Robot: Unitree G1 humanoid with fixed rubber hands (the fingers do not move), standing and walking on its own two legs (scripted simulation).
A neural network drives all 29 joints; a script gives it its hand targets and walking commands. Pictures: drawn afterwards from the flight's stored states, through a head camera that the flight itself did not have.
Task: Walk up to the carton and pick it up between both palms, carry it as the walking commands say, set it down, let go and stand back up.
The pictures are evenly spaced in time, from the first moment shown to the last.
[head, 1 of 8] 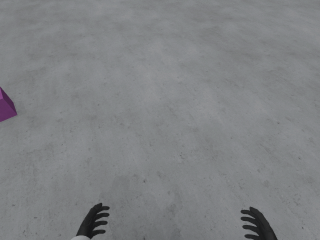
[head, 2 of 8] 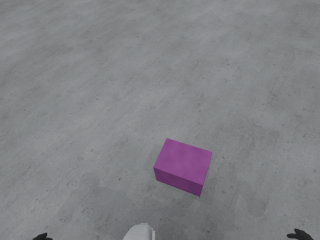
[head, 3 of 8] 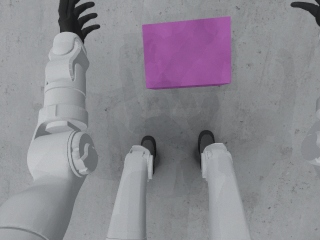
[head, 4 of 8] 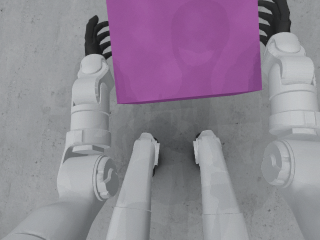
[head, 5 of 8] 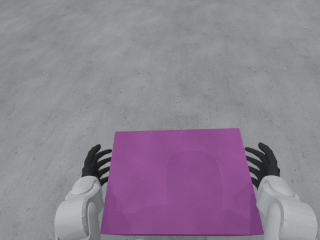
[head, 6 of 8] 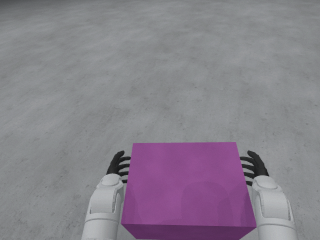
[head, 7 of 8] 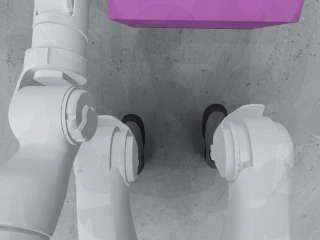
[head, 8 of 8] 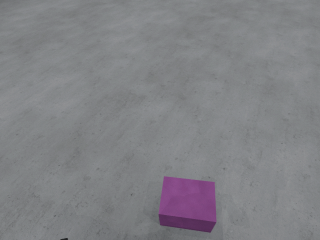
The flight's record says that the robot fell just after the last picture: no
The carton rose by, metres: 0.69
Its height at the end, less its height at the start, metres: +0.00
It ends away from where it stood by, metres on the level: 1.24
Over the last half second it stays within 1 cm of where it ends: yes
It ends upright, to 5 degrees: yes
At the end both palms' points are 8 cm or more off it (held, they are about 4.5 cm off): yes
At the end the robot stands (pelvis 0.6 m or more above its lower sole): yes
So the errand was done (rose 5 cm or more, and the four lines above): yes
